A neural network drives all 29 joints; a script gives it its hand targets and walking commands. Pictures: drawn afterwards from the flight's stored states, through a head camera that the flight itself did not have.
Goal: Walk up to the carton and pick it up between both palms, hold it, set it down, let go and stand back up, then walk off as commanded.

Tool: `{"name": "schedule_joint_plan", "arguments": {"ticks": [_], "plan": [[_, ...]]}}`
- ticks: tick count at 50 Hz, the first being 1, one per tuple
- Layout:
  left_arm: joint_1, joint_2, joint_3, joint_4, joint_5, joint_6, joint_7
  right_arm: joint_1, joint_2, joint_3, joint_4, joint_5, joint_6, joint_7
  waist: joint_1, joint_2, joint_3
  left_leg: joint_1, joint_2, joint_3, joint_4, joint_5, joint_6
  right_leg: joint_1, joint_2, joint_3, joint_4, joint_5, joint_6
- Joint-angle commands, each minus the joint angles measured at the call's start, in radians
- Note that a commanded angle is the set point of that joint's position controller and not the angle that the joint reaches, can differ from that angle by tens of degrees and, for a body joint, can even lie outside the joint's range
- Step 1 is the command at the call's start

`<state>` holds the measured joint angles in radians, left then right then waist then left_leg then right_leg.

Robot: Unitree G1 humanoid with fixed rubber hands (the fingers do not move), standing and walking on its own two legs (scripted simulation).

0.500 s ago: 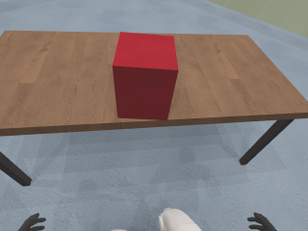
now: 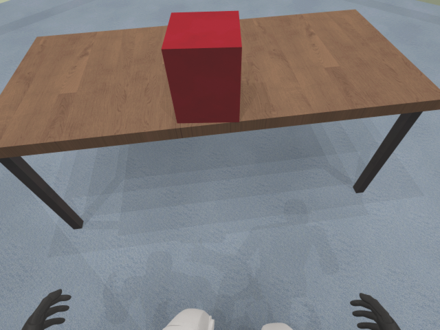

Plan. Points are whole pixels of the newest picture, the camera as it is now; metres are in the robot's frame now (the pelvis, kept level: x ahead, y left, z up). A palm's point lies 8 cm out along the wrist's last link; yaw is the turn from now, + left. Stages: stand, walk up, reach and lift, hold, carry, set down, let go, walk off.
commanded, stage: walk off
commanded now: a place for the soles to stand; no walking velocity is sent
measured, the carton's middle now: (206, 69) +0.82 +0.03 +0.01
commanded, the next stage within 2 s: stand in 1.58 s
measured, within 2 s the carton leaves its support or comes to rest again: neither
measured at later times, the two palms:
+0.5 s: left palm out of the picture +0.00 +0.33 -0.06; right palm out of the picture +0.01 -0.28 -0.05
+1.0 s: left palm out of the picture +0.01 +0.32 -0.05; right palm out of the picture +0.02 -0.29 -0.06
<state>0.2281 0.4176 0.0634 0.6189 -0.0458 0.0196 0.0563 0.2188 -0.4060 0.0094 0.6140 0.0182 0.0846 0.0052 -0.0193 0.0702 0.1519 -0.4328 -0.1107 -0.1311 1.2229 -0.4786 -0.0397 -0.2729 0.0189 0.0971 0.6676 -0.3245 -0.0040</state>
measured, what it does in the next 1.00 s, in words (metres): walks backwards: left foot, then right foot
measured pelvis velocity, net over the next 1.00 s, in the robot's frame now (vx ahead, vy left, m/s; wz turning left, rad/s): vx -0.11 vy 0.01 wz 0.00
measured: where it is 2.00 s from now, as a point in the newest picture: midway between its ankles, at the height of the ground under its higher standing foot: outside the picture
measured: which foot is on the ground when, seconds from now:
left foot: up 0.00-0.08, down 0.10-1.00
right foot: down 0.00-0.10, up 0.12-0.40, down 0.42-1.00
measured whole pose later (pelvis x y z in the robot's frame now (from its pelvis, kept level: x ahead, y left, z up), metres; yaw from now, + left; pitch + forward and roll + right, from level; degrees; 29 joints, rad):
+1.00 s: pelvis -0.11 +0.01 +0.01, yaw +0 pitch -5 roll -1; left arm 0.28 0.43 0.05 0.62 -0.05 -0.03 0.02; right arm 0.22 -0.40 0.01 0.61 0.02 0.01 0.03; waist -0.02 0.02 0.08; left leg -0.29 -0.02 -0.12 0.56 -0.19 -0.03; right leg -0.15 0.04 0.11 0.57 -0.33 0.02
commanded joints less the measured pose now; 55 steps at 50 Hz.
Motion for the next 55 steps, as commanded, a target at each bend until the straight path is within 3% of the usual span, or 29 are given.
{"name": "schedule_joint_plan", "arguments": {"ticks": [1, 2, 4, 5, 6, 7, 9, 10, 13, 14, 17, 18, 20, 22, 23, 24, 26, 27, 29, 30, 32, 33, 37, 40, 43, 47, 49, 52, 55], "plan": [[0.019, 0.245, 0.069, -0.098, 0.103, -0.016, 0.038, 0.023, -0.185, -0.135, -0.053, -0.042, 0.002, 0.018, 0.025, -0.27, -0.11, -0.028, 0.109, -0.044, -0.382, -0.089, 0.005, 0.159, -0.282, 0.269, -0.154, 0.422, -0.21], [-0.004, 0.239, 0.066, -0.11, 0.101, -0.003, 0.026, 0.051, -0.189, -0.141, -0.02, -0.029, -0.011, 0.018, 0.023, -0.287, -0.145, 0.112, 0.103, 0.032, -0.521, -0.071, 0.019, 0.083, -0.24, 0.193, -0.171, 0.288, -0.18], [0.021, 0.217, 0.062, -0.069, 0.081, 0.006, 0.009, 0.122, -0.191, -0.139, 0.014, -0.031, -0.027, 0.007, -0.011, -0.279, -0.13, 0.323, 0.126, 0.014, -0.776, 0.108, 0.062, -0.098, -0.186, 0.114, -0.04, 0.135, -0.091], [0.072, 0.164, 0.047, -0.047, 0.065, -0.002, 0.003, 0.077, -0.236, -0.135, -0.021, -0.048, -0.04, 0.006, 0.007, -0.068, -0.125, 0.281, 0.228, -0.196, -0.893, 0.075, 0.091, -0.159, -0.078, 0.018, 0.077, 0.033, -0.027], [0.028, 0.155, 0.069, -0.081, 0.057, -0.002, 0.005, 0.032, -0.272, -0.137, -0.053, -0.047, -0.064, 0.005, -0.012, 0.163, -0.113, 0.21, 0.432, -0.472, -0.927, 0.24, 0.187, -0.252, 0.042, -0.034, 0.228, -0.273, 0.034], [-0.012, 0.186, 0.091, -0.084, 0.062, 0.005, 0.023, 0.025, -0.268, -0.141, -0.053, -0.057, -0.062, 0.006, -0.035, 0.149, -0.025, 0.068, 0.44, -0.476, -0.94, 0.248, 0.233, -0.187, 0.055, 0.104, 0.367, -0.335, 0.029], [0.026, 0.181, 0.08, -0.029, 0.057, 0.001, -0.008, -0.022, -0.195, -0.127, -0.059, -0.057, -0.075, -0.002, 0.005, 0.014, -0.043, 0.133, 0.318, -0.32, -0.864, 0.351, 0.18, -0.147, 0.024, 0.094, 0.367, -0.202, 0.018], [0.06, 0.175, 0.081, -0.016, 0.054, -0.003, -0.019, -0.028, -0.178, -0.117, -0.058, -0.054, -0.083, -0.008, 0.016, 0.037, -0.079, 0.215, 0.306, -0.274, -0.828, 0.43, 0.168, -0.156, 0.013, 0.077, 0.324, -0.171, 0.024], [0.075, 0.169, 0.083, -0.006, 0.056, -0.004, -0.035, -0.033, -0.193, -0.122, -0.064, -0.064, -0.077, -0.015, -0.002, 0.094, -0.114, 0.268, 0.334, -0.317, -0.854, 0.263, 0.179, -0.11, -0.017, 0.021, 0.137, -0.163, 0.027], [0.071, 0.175, 0.08, 0.005, 0.053, -0.004, -0.033, -0.042, -0.206, -0.134, -0.06, -0.059, -0.071, -0.011, -0.01, 0.125, -0.116, 0.195, 0.327, -0.303, -0.899, 0.09, 0.168, -0.048, -0.018, 0.001, 0.099, -0.147, 0.026], [0.13, 0.164, 0.071, 0.015, 0.046, -0.015, -0.042, -0.084, -0.218, -0.132, -0.058, -0.051, -0.068, 0.001, 0.024, 0.168, -0.127, 0.088, 0.265, -0.215, -0.928, -0.143, 0.135, 0.128, -0.001, -0.052, -0.098, -0.129, -0.007], [0.111, 0.154, 0.063, 0.022, 0.043, -0.018, -0.045, -0.088, -0.214, -0.133, -0.059, -0.051, -0.066, 0.003, 0.032, 0.128, -0.069, 0.029, 0.249, -0.192, -0.911, -0.151, 0.131, 0.177, 0.003, -0.049, -0.191, -0.095, -0.022], [0.134, 0.165, 0.066, 0.002, 0.046, -0.032, -0.036, -0.087, -0.202, -0.128, -0.061, -0.043, -0.069, 0.011, 0.037, 0.131, -0.065, 0.007, 0.233, -0.167, -0.864, -0.182, 0.099, 0.214, -0.047, 0.053, -0.309, -0.109, -0.039], [0.06, 0.225, 0.061, 0.002, 0.059, -0.067, -0.034, -0.068, -0.162, -0.11, -0.045, -0.018, -0.08, 0.019, 0.012, -0.052, -0.02, 0.002, 0.158, -0.088, -0.717, 0.011, 0.039, 0.099, -0.178, 0.287, -0.374, -0.288, -0.113], [0.044, 0.264, 0.071, 0.0, 0.059, -0.067, -0.038, -0.053, -0.177, -0.115, -0.033, -0.017, -0.084, 0.018, -0.003, -0.086, -0.006, 0.121, 0.128, -0.039, -0.621, 0.055, 0.031, -0.05, -0.212, 0.332, -0.423, -0.429, -0.144], [-0.036, 0.261, 0.067, -0.008, 0.068, -0.077, -0.039, -0.028, -0.162, -0.12, -0.011, -0.018, -0.091, 0.019, -0.037, -0.079, 0.004, 0.273, 0.135, -0.01, -0.592, 0.126, 0.05, -0.186, -0.215, 0.271, -0.414, -0.389, -0.148], [-0.087, 0.232, 0.063, -0.024, 0.065, -0.07, -0.05, 0.008, -0.178, -0.119, 0.0, -0.032, -0.089, 0.02, -0.052, -0.123, 0.027, 0.387, 0.151, -0.054, -0.698, 0.098, 0.076, -0.31, -0.131, 0.139, -0.354, -0.349, -0.08], [-0.066, 0.204, 0.059, -0.035, 0.054, -0.064, -0.058, 0.003, -0.206, -0.125, -0.015, -0.032, -0.098, 0.018, -0.031, -0.107, -0.014, 0.325, 0.205, -0.166, -0.83, -0.057, 0.099, -0.221, -0.059, 0.087, -0.297, -0.302, -0.051], [0.033, 0.181, 0.051, -0.021, 0.039, -0.062, -0.057, -0.043, -0.234, -0.124, -0.019, -0.027, -0.114, 0.014, 0.01, 0.001, -0.066, 0.18, 0.287, -0.285, -0.925, -0.207, 0.149, -0.02, -0.049, 0.037, -0.173, -0.122, -0.027], [0.047, 0.183, 0.053, -0.023, 0.043, -0.064, -0.058, -0.064, -0.236, -0.13, -0.022, -0.035, -0.109, 0.014, 0.026, -0.059, -0.059, 0.075, 0.263, -0.238, -0.925, -0.225, 0.128, 0.082, -0.056, 0.051, -0.217, -0.165, -0.04], [0.04, 0.211, 0.048, -0.041, 0.05, -0.072, -0.055, -0.111, -0.211, -0.128, -0.034, -0.027, -0.111, 0.025, 0.029, -0.028, -0.023, 0.047, 0.198, -0.135, -0.866, -0.132, 0.077, 0.063, -0.094, 0.142, -0.298, -0.24, -0.066], [0.033, 0.225, 0.051, -0.025, 0.057, -0.077, -0.056, -0.09, -0.202, -0.133, -0.026, -0.026, -0.11, 0.026, 0.014, -0.082, -0.075, 0.126, 0.18, -0.087, -0.801, -0.014, 0.069, 0.031, -0.122, 0.179, -0.33, -0.264, -0.077], [-0.008, 0.211, 0.05, -0.03, 0.053, -0.072, -0.054, -0.077, -0.193, -0.12, -0.014, -0.029, -0.099, 0.022, -0.001, -0.071, -0.014, 0.223, 0.178, -0.081, -0.793, 0.062, 0.075, -0.104, -0.112, 0.157, -0.353, -0.287, -0.065], [-0.028, 0.2, 0.045, -0.025, 0.051, -0.075, -0.053, -0.065, -0.177, -0.106, 0.0, -0.033, -0.113, 0.023, 0.003, -0.085, -0.093, 0.234, 0.204, -0.107, -0.825, 0.119, 0.087, 0.005, -0.095, 0.115, -0.291, -0.109, -0.054], [0.026, 0.225, 0.043, -0.008, 0.057, -0.072, -0.058, -0.077, -0.205, -0.125, 0.004, -0.03, -0.104, 0.025, 0.001, -0.055, -0.044, 0.159, 0.174, -0.088, -0.815, -0.011, 0.067, -0.018, -0.106, 0.162, -0.346, -0.268, -0.055], [0.006, 0.217, 0.046, 0.006, 0.048, -0.069, -0.056, -0.083, -0.205, -0.118, 0.001, -0.03, -0.107, 0.022, 0.006, -0.051, -0.084, 0.165, 0.194, -0.11, -0.849, -0.017, 0.079, 0.016, -0.092, 0.118, -0.301, -0.184, -0.054], [-0.004, 0.219, 0.043, -0.01, 0.055, -0.079, -0.052, -0.082, -0.188, -0.11, 0.005, -0.028, -0.11, 0.021, 0.005, -0.121, -0.058, 0.197, 0.175, -0.061, -0.772, 0.151, 0.067, -0.009, -0.126, 0.162, -0.334, -0.111, -0.064], [0.005, 0.207, 0.04, -0.004, 0.044, -0.078, -0.051, -0.074, -0.197, -0.113, 0.019, -0.028, -0.117, 0.011, 0.003, -0.056, -0.135, 0.233, 0.184, -0.057, -0.775, 0.322, 0.078, 0.083, -0.11, 0.102, -0.244, 0.196, -0.044], [0.019, 0.207, 0.038, 0.006, 0.041, -0.069, -0.05, -0.09, -0.202, -0.109, 0.018, -0.026, -0.115, 0.009, 0.013, -0.056, -0.155, 0.259, 0.209, -0.085, -0.781, 0.297, 0.091, 0.069, -0.09, 0.085, -0.227, 0.138, -0.041]]}}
